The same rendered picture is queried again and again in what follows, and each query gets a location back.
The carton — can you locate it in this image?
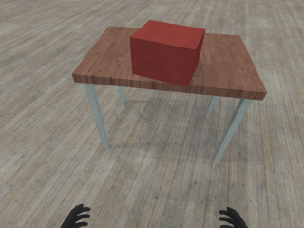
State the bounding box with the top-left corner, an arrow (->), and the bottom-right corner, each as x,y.
129,20 -> 206,87

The robot right hand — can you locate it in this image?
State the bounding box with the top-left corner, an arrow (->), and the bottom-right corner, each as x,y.
218,207 -> 248,228

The table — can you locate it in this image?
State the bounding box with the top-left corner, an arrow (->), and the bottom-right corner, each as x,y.
71,26 -> 268,163

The robot left hand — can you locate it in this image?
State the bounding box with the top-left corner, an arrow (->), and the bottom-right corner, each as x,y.
60,204 -> 91,228

